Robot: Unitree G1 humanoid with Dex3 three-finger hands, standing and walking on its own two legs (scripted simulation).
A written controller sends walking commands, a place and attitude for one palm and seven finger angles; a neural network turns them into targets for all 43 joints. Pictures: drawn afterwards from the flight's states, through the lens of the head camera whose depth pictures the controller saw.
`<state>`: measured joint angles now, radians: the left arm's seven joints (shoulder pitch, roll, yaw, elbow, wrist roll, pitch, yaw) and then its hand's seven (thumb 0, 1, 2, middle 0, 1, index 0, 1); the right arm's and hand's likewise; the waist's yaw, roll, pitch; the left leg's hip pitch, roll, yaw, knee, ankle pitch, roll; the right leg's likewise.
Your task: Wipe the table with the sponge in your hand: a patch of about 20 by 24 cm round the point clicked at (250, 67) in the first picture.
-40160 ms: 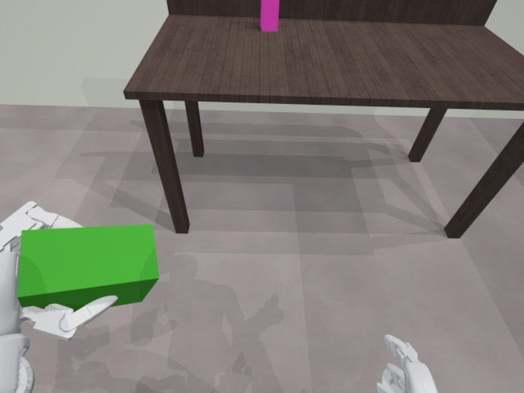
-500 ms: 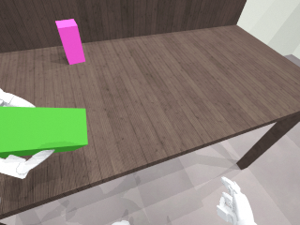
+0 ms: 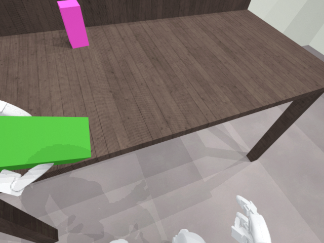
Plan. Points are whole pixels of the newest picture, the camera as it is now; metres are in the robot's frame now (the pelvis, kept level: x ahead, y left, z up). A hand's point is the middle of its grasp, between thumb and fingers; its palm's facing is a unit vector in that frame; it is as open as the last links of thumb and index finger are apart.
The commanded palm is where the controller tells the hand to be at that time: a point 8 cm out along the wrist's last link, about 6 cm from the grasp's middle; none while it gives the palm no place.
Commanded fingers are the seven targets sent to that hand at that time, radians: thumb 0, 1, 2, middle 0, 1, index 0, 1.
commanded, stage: step back with the hand held close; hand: left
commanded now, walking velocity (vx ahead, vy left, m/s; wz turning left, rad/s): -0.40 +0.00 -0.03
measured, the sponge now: (55, 143) +0.25 +0.21 +0.17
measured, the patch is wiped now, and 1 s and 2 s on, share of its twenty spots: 0.95 0.95 0.95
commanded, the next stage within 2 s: stop stepping back and stand still in 0.12 s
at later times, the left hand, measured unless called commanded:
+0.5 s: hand out of the picture +0.01 +0.23 +0.23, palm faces +0.52 -0.81 -0.27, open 10.3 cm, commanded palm -0.03 +0.26 +0.22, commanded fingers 0.00 0.10 1.30 -1.20 -1.60 -1.20 -1.60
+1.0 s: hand out of the picture -0.08 +0.16 +0.23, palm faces +0.46 -0.82 -0.33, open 10.3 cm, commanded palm -0.13 +0.19 +0.22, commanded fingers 0.00 0.10 1.30 -1.20 -1.60 -1.20 -1.60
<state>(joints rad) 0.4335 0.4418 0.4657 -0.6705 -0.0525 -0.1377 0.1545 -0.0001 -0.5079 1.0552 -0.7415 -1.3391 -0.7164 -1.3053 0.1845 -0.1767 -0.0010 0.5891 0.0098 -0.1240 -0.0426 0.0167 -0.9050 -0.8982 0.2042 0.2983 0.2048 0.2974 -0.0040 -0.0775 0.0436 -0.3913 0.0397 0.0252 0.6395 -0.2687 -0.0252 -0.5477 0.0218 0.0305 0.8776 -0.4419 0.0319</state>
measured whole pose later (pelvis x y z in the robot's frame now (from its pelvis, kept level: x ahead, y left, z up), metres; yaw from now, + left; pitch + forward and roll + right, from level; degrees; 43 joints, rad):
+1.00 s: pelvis -0.29 -0.09 +0.00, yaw +0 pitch -1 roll +0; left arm 0.35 0.41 0.41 -0.45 -0.05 -0.14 0.13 0.00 -0.51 1.05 -0.74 -1.34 -0.72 -1.31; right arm 0.29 -0.18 0.05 0.65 0.04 -0.15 -0.05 0.02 -0.90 -0.90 0.20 0.30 0.20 0.30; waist -0.04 0.00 -0.13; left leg -0.32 0.04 0.03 0.66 -0.34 0.03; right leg -0.54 -0.02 -0.06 1.03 -0.44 0.00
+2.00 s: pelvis -0.28 -0.09 +0.02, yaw +2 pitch +0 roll +0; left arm 0.44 0.37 0.35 -0.54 -0.06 -0.12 0.15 0.00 -0.51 1.05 -0.74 -1.34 -0.72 -1.31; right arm 0.16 -0.21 0.02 0.60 0.01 -0.10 -0.06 0.02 -0.90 -0.90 0.21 0.30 0.21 0.30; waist 0.01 0.00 0.00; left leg -0.21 0.03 0.02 0.50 -0.29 -0.02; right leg -0.27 -0.01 -0.06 0.49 -0.21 0.00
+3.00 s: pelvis -0.27 -0.08 +0.02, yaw +1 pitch +0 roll +0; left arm 0.45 0.35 0.34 -0.52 -0.05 -0.12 0.16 0.00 -0.50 1.05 -0.74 -1.34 -0.72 -1.31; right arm 0.17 -0.22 0.01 0.61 0.01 -0.07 -0.07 0.02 -0.90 -0.90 0.21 0.30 0.21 0.30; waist 0.01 0.03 -0.01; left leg -0.20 0.03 0.03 0.47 -0.28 -0.01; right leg -0.26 -0.01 -0.05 0.44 -0.19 0.00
